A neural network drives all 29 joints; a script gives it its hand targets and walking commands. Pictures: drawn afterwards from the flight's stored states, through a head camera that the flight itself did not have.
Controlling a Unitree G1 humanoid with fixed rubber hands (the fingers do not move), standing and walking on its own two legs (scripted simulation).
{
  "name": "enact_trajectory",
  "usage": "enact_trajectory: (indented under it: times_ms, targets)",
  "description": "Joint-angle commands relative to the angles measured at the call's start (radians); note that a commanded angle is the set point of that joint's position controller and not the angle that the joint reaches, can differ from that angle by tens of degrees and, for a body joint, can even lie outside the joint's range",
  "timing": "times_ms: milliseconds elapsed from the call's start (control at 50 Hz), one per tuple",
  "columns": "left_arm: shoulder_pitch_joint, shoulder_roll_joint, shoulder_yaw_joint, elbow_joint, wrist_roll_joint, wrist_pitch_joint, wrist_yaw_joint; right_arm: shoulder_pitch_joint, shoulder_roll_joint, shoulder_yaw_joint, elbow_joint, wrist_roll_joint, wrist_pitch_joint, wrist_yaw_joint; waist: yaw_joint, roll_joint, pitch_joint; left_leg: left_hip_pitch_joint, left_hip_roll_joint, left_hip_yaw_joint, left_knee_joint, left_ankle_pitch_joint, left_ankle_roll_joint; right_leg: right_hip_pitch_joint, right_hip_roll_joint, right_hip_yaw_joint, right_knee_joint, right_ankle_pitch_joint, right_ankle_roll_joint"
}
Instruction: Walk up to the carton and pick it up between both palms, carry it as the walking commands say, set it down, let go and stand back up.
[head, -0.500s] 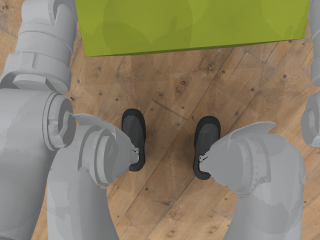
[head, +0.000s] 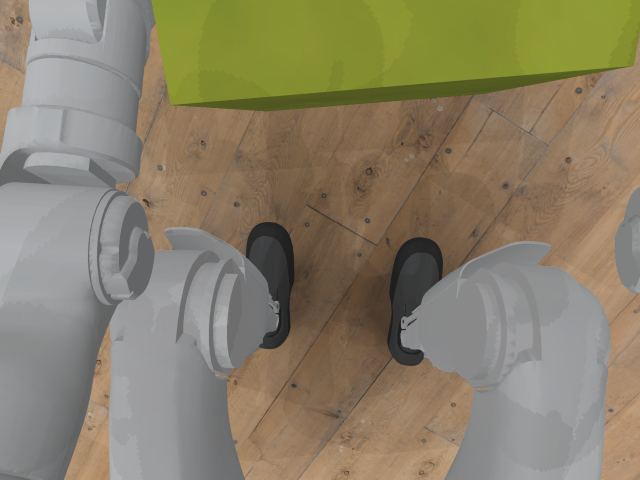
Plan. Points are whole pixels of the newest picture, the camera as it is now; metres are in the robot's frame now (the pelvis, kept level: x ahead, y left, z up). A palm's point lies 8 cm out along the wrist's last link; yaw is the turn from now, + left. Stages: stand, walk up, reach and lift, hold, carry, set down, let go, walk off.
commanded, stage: reach and lift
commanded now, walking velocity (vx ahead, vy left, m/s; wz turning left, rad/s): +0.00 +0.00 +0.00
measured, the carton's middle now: out of the picture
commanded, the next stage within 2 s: none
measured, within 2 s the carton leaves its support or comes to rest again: neither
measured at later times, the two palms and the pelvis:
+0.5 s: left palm out of the picture +0.56 +0.18 -0.08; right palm out of the picture +0.59 -0.19 -0.08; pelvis -0.01 +0.00 +0.03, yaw +1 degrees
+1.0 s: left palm out of the picture +0.54 +0.19 -0.02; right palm out of the picture +0.58 -0.18 -0.01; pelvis -0.02 +0.00 +0.08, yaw +1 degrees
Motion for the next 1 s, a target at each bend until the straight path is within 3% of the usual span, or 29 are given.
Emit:
enact_trajectory:
  times_ms: [0, 40, 80, 120, 180, 200, 240, 260, 280, 300, 320, 340, 360, 380, 400, 440, 460, 480, 520, 660, 720, 760, 780, 800, 840, 900, 920, 940, 980]
  targets:
    - [-0.686, -0.966, -0.303, -0.437, -0.063, 0.022, -0.242, -0.646, 0.895, 0.195, -0.507, 0.057, -0.016, 0.245, -0.041, -0.125, -2.123, 0.969, -0.147, 0.055, -0.153, 0.484, -0.025, 0.932, 0.141, 0.052, -0.221, 0.482, 0.039]
    - [-0.691, -0.977, -0.285, -0.401, -0.046, 0.034, -0.243, -0.639, 0.925, 0.178, -0.46, 0.041, -0.003, 0.249, -0.039, -0.125, -2.053, 0.945, -0.145, 0.055, -0.178, 0.421, -0.02, 0.883, 0.142, 0.051, -0.241, 0.409, 0.038]
    - [-0.747, -0.989, -0.291, -0.468, -0.055, 0.036, -0.247, -0.646, 0.944, 0.163, -0.47, 0.035, 0.003, 0.26, -0.058, -0.111, -2.073, 0.976, -0.147, 0.048, -0.188, 0.417, -0.021, 0.868, 0.143, 0.043, -0.248, 0.403, 0.033]
    - [-0.763, -1.0, -0.269, -0.441, -0.051, 0.044, -0.247, -0.645, 0.952, 0.147, -0.422, 0.01, 0.016, 0.265, -0.07, -0.119, -2.038, 0.94, -0.148, 0.052, -0.199, 0.385, -0.025, 0.851, 0.142, 0.037, -0.262, 0.376, 0.031]
    - [-0.762, -1.024, -0.251, -0.466, -0.048, 0.059, -0.254, -0.67, 0.984, 0.149, -0.482, 0.008, 0.027, 0.274, -0.051, -0.13, -2.107, 0.97, -0.156, 0.059, -0.216, 0.401, -0.024, 0.912, 0.147, 0.041, -0.28, 0.399, 0.033]
    - [-0.764, -1.017, -0.248, -0.472, -0.037, 0.059, -0.257, -0.629, 1.003, 0.135, -0.429, -0.009, 0.035, 0.278, -0.052, -0.134, -2.09, 0.957, -0.156, 0.056, -0.218, 0.404, -0.022, 0.897, 0.148, 0.044, -0.285, 0.402, 0.032]
    - [-0.763, -1.028, -0.254, -0.47, -0.043, 0.068, -0.259, -0.66, 0.996, 0.131, -0.458, -0.015, 0.04, 0.278, -0.061, -0.135, -2.136, 0.977, -0.158, 0.053, -0.221, 0.408, -0.025, 0.905, 0.151, 0.037, -0.289, 0.404, 0.032]
    - [-0.787, -1.04, -0.253, -0.521, -0.052, 0.072, -0.258, -0.682, 1.009, 0.145, -0.527, -0.001, 0.041, 0.276, -0.055, -0.135, -2.223, 1.013, -0.164, 0.057, -0.221, 0.446, -0.024, 0.964, 0.158, 0.043, -0.296, 0.45, 0.032]
    - [-0.78, -1.036, -0.246, -0.495, -0.054, 0.077, -0.26, -0.698, 0.995, 0.142, -0.528, -0.007, 0.043, 0.274, -0.062, -0.148, -2.199, 0.993, -0.164, 0.056, -0.226, 0.44, -0.024, 0.953, 0.159, 0.04, -0.297, 0.446, 0.036]
    - [-0.759, -1.04, -0.23, -0.457, -0.038, 0.081, -0.262, -0.691, 1.015, 0.14, -0.492, -0.007, 0.045, 0.275, -0.034, -0.132, -2.175, 0.963, -0.164, 0.07, -0.228, 0.421, -0.025, 0.953, 0.156, 0.05, -0.304, 0.438, 0.033]
    - [-0.755, -1.056, -0.236, -0.474, -0.043, 0.082, -0.264, -0.67, 1.022, 0.13, -0.498, -0.018, 0.05, 0.279, -0.061, -0.15, -2.184, 0.981, -0.168, 0.056, -0.235, 0.422, -0.024, 0.946, 0.158, 0.038, -0.305, 0.434, 0.036]
    - [-0.728, -1.052, -0.208, -0.426, -0.011, 0.086, -0.269, -0.636, 1.055, 0.114, -0.427, -0.026, 0.058, 0.284, -0.025, -0.139, -2.092, 0.923, -0.166, 0.067, -0.247, 0.398, -0.022, 0.91, 0.158, 0.051, -0.318, 0.409, 0.036]
    - [-0.706, -1.074, -0.203, -0.404, -0.006, 0.086, -0.275, -0.627, 1.044, 0.097, -0.43, -0.046, 0.055, 0.292, -0.045, -0.139, -2.067, 0.908, -0.165, 0.062, -0.25, 0.378, -0.022, 0.897, 0.157, 0.047, -0.321, 0.396, 0.033]
    - [-0.733, -1.072, -0.212, -0.449, -0.009, 0.084, -0.277, -0.629, 1.053, 0.103, -0.455, -0.044, 0.056, 0.295, -0.045, -0.129, -2.128, 0.95, -0.165, 0.058, -0.253, 0.397, -0.022, 0.905, 0.16, 0.041, -0.322, 0.41, 0.034]
    - [-0.743, -1.059, -0.214, -0.476, -0.006, 0.085, -0.276, -0.647, 1.068, 0.114, -0.467, -0.03, 0.058, 0.297, -0.022, -0.138, -2.155, 0.947, -0.164, 0.058, -0.25, 0.421, -0.023, 0.941, 0.164, 0.051, -0.319, 0.444, 0.033]
    - [-0.76, -1.062, -0.227, -0.491, -0.018, 0.094, -0.278, -0.66, 1.057, 0.123, -0.481, -0.032, 0.066, 0.295, -0.047, -0.149, -2.216, 0.973, -0.167, 0.055, -0.249, 0.428, -0.023, 0.966, 0.163, 0.046, -0.322, 0.457, 0.034]
    - [-0.757, -1.064, -0.218, -0.493, -0.017, 0.098, -0.279, -0.673, 1.064, 0.132, -0.504, -0.021, 0.069, 0.292, -0.042, -0.157, -2.255, 0.973, -0.17, 0.061, -0.252, 0.446, -0.021, 1.003, 0.165, 0.046, -0.321, 0.493, 0.038]
    - [-0.768, -1.065, -0.236, -0.543, -0.031, 0.108, -0.279, -0.704, 1.047, 0.141, -0.574, -0.013, 0.071, 0.287, -0.052, -0.142, -2.368, 1.02, -0.175, 0.06, -0.251, 0.477, -0.027, 1.062, 0.168, 0.039, -0.322, 0.533, 0.038]
    - [-0.752, -1.06, -0.228, -0.525, -0.017, 0.117, -0.281, -0.664, 1.066, 0.134, -0.528, -0.015, 0.085, 0.283, -0.034, -0.152, -2.333, 0.984, -0.177, 0.07, -0.263, 0.465, -0.026, 1.076, 0.17, 0.051, -0.331, 0.537, 0.043]
    - [-0.734, -1.1, -0.26, -0.591, -0.02, 0.149, -0.289, -0.638, 1.111, 0.145, -0.591, -0.012, 0.115, 0.273, -0.056, -0.17, -2.517, 1.069, -0.185, 0.065, -0.296, 0.543, -0.029, 1.157, 0.188, 0.039, -0.365, 0.616, 0.049]
    - [-0.743, -1.109, -0.273, -0.646, -0.014, 0.155, -0.291, -0.621, 1.125, 0.134, -0.609, -0.016, 0.124, 0.277, -0.052, -0.145, -2.567, 1.122, -0.186, 0.064, -0.319, 0.562, -0.033, 1.163, 0.194, 0.04, -0.392, 0.615, 0.047]
    - [-0.712, -1.121, -0.241, -0.551, 0.015, 0.166, -0.3, -0.594, 1.118, 0.106, -0.515, -0.035, 0.129, 0.285, -0.049, -0.132, -2.409, 1.046, -0.179, 0.065, -0.347, 0.475, -0.032, 1.079, 0.19, 0.041, -0.419, 0.522, 0.045]
    - [-0.714, -1.134, -0.25, -0.575, 0.013, 0.169, -0.306, -0.591, 1.122, 0.098, -0.532, -0.05, 0.133, 0.29, -0.063, -0.143, -2.443, 1.069, -0.18, 0.06, -0.363, 0.479, -0.033, 1.102, 0.192, 0.031, -0.431, 0.529, 0.046]
    - [-0.7, -1.137, -0.234, -0.535, 0.027, 0.172, -0.309, -0.602, 1.114, 0.086, -0.509, -0.055, 0.131, 0.295, -0.057, -0.129, -2.391, 1.063, -0.175, 0.056, -0.374, 0.466, -0.037, 1.06, 0.191, 0.03, -0.431, 0.499, 0.047]
    - [-0.71, -1.138, -0.252, -0.604, 0.025, 0.174, -0.31, -0.595, 1.122, 0.098, -0.546, -0.054, 0.133, 0.3, -0.052, -0.13, -2.515, 1.143, -0.176, 0.052, -0.376, 0.509, -0.041, 1.101, 0.194, 0.027, -0.445, 0.525, 0.045]
    - [-0.705, -1.141, -0.207, -0.502, 0.065, 0.182, -0.322, -0.601, 1.117, 0.054, -0.455, -0.082, 0.139, 0.319, -0.045, -0.117, -2.342, 1.072, -0.174, 0.051, -0.417, 0.384, -0.038, 0.99, 0.183, 0.029, -0.48, 0.399, 0.044]
    - [-0.692, -1.166, -0.211, -0.508, 0.063, 0.187, -0.326, -0.614, 1.106, 0.058, -0.5, -0.088, 0.138, 0.325, -0.058, -0.117, -2.393, 1.11, -0.174, 0.044, -0.43, 0.39, -0.039, 1.011, 0.182, 0.021, -0.489, 0.399, 0.045]
    - [-0.706, -1.158, -0.223, -0.55, 0.057, 0.191, -0.329, -0.63, 1.124, 0.078, -0.525, -0.076, 0.144, 0.328, -0.045, -0.125, -2.456, 1.142, -0.175, 0.048, -0.436, 0.401, -0.038, 1.04, 0.186, 0.023, -0.498, 0.412, 0.047]
    - [-0.769, -1.138, -0.238, -0.599, 0.044, 0.198, -0.329, -0.647, 1.121, 0.078, -0.531, -0.066, 0.152, 0.328, -0.051, -0.129, -2.509, 1.171, -0.174, 0.049, -0.449, 0.409, -0.043, 1.079, 0.187, 0.021, -0.512, 0.426, 0.05]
